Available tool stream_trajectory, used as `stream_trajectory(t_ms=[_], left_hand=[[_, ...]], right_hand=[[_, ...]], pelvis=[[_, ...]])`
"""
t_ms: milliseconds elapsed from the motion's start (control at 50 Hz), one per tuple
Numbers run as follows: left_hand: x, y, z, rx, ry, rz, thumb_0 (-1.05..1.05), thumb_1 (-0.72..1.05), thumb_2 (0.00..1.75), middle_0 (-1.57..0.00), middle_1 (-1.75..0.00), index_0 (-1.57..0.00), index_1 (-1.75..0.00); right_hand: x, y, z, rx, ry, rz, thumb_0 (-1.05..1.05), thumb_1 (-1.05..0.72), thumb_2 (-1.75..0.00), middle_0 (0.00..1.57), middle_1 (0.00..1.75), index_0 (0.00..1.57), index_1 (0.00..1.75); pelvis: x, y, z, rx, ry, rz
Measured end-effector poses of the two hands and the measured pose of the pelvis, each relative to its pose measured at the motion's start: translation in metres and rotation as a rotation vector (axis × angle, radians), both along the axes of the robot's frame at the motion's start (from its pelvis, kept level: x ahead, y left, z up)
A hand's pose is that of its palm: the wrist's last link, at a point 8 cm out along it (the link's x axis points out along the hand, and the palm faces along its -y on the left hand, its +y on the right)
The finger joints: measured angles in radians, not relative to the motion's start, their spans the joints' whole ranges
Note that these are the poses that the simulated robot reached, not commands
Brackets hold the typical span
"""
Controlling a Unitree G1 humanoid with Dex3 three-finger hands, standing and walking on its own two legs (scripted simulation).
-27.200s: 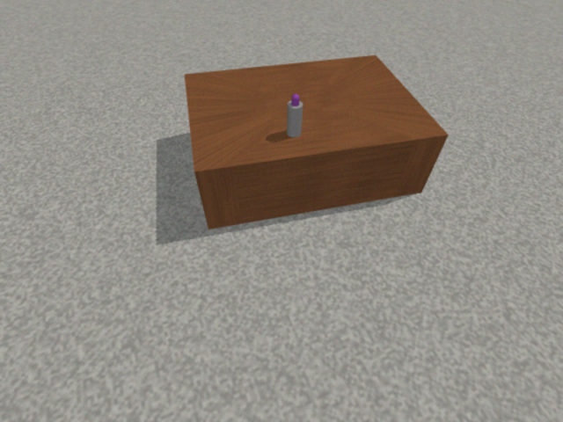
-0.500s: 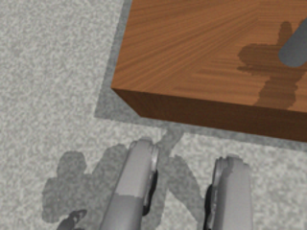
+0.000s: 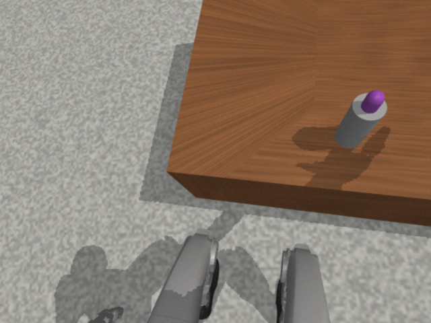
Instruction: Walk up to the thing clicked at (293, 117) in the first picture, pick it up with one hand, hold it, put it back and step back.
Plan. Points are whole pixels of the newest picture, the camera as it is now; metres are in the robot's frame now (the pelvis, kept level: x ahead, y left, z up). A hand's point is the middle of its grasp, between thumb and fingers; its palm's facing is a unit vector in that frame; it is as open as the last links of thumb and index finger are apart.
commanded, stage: home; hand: right
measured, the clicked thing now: (360, 118) +0.54 -0.22 -0.13
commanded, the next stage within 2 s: none
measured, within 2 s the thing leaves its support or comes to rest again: neither
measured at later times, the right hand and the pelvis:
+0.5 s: hand out of the picture +0.35 -0.26 +0.05, palm faces +0.26 +0.91 -0.33, open 17.4 cm; pelvis +0.05 +0.00 +0.13, yaw -3 degrees
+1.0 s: hand (401, 314) +0.20 -0.17 +0.08, palm faces +0.22 +0.94 -0.26, open 17.4 cm; pelvis +0.05 +0.02 +0.14, yaw -5 degrees
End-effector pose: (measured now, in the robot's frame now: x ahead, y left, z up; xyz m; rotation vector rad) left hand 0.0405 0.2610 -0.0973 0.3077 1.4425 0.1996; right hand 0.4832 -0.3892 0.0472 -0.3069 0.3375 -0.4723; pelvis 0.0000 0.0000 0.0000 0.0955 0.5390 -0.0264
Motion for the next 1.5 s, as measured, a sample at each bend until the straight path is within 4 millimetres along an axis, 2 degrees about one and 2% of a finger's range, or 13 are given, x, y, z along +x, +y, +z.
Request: stream_trajectory(t_ms=[60,140,300,420,540,700,780,860,980,1160,1280,1500], left_hand=[[0.004,0.0,0.021,0.004,-0.012,0.004,0.0,0.9,0.9,-0.21,-0.3,-0.21,-0.3],[0.009,-0.001,0.047,0.001,-0.026,0.013,0.0,0.9,0.9,-0.21,-0.3,-0.21,-0.3],[0.037,-0.006,0.094,0.007,-0.124,0.034,0.0,0.9,0.9,-0.21,-0.3,-0.21,-0.3],[0.075,-0.009,0.121,0.018,-0.248,0.004,0.0,0.9,0.9,-0.21,-0.3,-0.21,-0.3],[0.116,-0.016,0.135,-0.013,-0.381,-0.031,0.01,0.9,0.9,-0.21,-0.3,-0.2,-0.3],[0.167,-0.024,0.152,-0.07,-0.557,-0.059,0.01,0.9,0.9,-0.21,-0.3,-0.21,-0.3],[0.188,-0.026,0.163,-0.08,-0.638,-0.084,0.01,0.9,0.9,-0.21,-0.3,-0.21,-0.3],[0.202,-0.026,0.171,-0.075,-0.699,-0.116,0.01,0.9,0.9,-0.21,-0.3,-0.21,-0.3],[0.207,-0.022,0.175,-0.057,-0.744,-0.147,0.01,0.9,0.9,-0.21,-0.3,-0.21,-0.3],[0.185,-0.014,0.169,-0.037,-0.734,-0.123,0.01,0.9,0.9,-0.21,-0.3,-0.21,-0.3],[0.171,-0.013,0.165,-0.029,-0.719,-0.104,0.01,0.9,0.9,-0.21,-0.3,-0.21,-0.3],[0.168,-0.021,0.167,-0.023,-0.748,-0.11,0.01,0.9,0.9,-0.21,-0.3,-0.21,-0.3]], right_hand=[[-0.008,-0.005,0.015,-0.001,0.04,-0.019,-0.01,0.45,-0.11,0.06,0.07,0.07,0.07],[-0.026,0.002,0.018,0.002,0.122,-0.004,-0.01,0.45,-0.11,0.06,0.07,0.07,0.07],[-0.087,0.052,0.007,0.081,0.24,0.07,-0.01,0.5,-0.08,0.06,0.06,0.07,0.06],[-0.135,0.076,0.021,0.129,0.261,0.042,-0.01,0.52,-0.07,0.06,0.06,0.07,0.05],[-0.179,0.095,0.037,0.138,0.299,0.036,-0.01,0.53,-0.06,0.06,0.05,0.07,0.05],[-0.242,0.142,0.048,0.193,0.346,0.086,-0.01,0.53,-0.06,0.05,0.05,0.06,0.05],[-0.274,0.164,0.052,0.236,0.356,0.094,-0.01,0.53,-0.06,0.06,0.05,0.06,0.05],[-0.297,0.175,0.055,0.256,0.367,0.083,-0.01,0.53,-0.06,0.06,0.05,0.07,0.05],[-0.309,0.174,0.058,0.238,0.37,0.064,-0.01,0.53,-0.06,0.06,0.05,0.07,0.05],[-0.299,0.176,0.062,0.219,0.349,0.081,-0.01,0.52,-0.07,0.05,0.05,0.06,0.05],[-0.3,0.175,0.06,0.221,0.356,0.092,-0.01,0.52,-0.06,0.05,0.05,0.06,0.05],[-0.305,0.166,0.06,0.21,0.356,0.098,-0.01,0.54,-0.05,0.05,0.05,0.06,0.05]], pelvis=[[0.006,-0.002,0.02,0.0,-0.023,-0.004],[0.015,-0.003,0.045,-0.003,-0.057,-0.006],[0.033,-0.003,0.092,-0.016,-0.155,-0.018],[0.044,-0.001,0.119,-0.033,-0.244,-0.031],[0.053,0.003,0.135,-0.055,-0.317,-0.04],[0.058,0.01,0.145,-0.077,-0.39,-0.041],[0.058,0.015,0.147,-0.083,-0.413,-0.044],[0.057,0.02,0.146,-0.088,-0.423,-0.052],[0.054,0.024,0.143,-0.093,-0.424,-0.063],[0.052,0.024,0.14,-0.092,-0.427,-0.055],[0.05,0.021,0.138,-0.089,-0.427,-0.048],[0.045,0.013,0.136,-0.08,-0.427,-0.045]])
